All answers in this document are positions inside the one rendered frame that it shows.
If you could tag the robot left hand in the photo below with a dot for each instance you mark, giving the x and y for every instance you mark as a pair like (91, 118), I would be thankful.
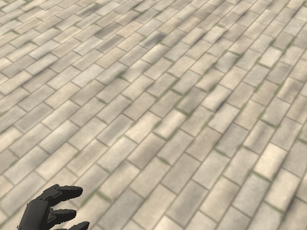
(39, 216)

